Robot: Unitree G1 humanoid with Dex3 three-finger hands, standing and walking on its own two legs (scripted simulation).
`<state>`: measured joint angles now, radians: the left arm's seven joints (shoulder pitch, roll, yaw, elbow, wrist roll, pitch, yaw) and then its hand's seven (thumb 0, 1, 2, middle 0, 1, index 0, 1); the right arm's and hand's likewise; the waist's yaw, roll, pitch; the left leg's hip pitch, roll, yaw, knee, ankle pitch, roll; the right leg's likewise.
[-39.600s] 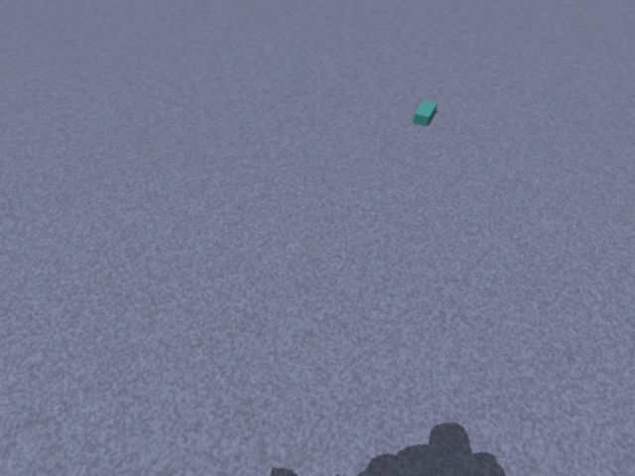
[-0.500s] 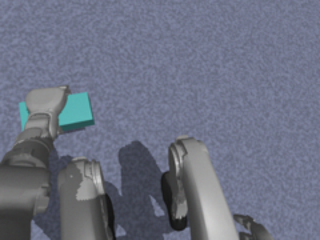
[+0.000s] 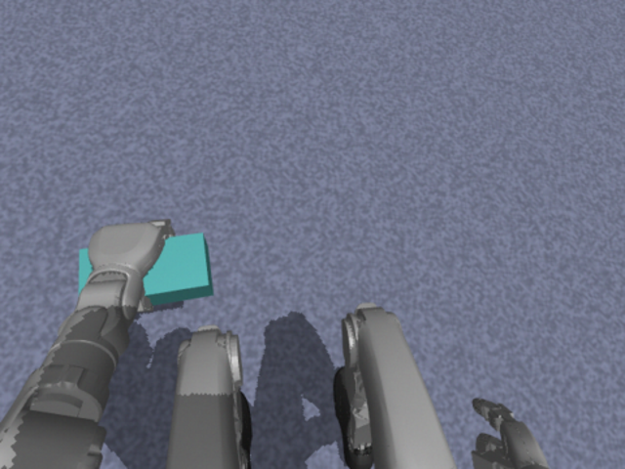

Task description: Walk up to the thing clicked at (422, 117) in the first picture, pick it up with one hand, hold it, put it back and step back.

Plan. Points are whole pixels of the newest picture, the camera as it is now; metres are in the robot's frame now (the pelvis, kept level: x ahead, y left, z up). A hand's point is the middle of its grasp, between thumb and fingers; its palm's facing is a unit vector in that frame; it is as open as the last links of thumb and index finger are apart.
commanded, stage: lift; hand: left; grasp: from above
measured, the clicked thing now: (149, 273) +0.40 +0.20 -0.16
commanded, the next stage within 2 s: hold in 1.04 s
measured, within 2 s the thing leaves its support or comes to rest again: neither
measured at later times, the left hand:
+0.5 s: hand (63, 257) +0.36 +0.21 +0.07, palm faces -0.49 -0.07 -0.87, open 11.4 cm
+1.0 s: hand out of the picture +0.37 +0.22 +0.16, palm faces -0.49 -0.06 -0.87, open 11.4 cm
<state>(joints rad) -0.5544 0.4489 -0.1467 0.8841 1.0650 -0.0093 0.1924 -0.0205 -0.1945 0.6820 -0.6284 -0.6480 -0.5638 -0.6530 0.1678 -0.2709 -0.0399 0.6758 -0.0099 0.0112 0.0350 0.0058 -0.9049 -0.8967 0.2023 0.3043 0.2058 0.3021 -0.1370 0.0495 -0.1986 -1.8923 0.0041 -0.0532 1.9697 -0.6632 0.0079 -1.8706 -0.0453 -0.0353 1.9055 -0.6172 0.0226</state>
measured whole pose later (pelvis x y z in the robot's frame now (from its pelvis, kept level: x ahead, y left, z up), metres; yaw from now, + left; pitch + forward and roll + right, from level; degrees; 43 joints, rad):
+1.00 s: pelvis +0.07 +0.00 +0.26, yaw +1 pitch +11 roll -1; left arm -0.27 0.37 -0.21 0.82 1.02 0.01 0.15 -0.01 -0.23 0.70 -0.66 -0.63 -0.60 -0.63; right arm 0.26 -0.25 -0.05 0.72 0.03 0.04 -0.04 0.01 -0.90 -0.90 0.20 0.30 0.21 0.30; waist -0.07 0.03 -0.08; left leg -0.67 0.02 0.01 0.88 -0.41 0.01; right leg -0.67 -0.02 -0.01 0.84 -0.36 0.02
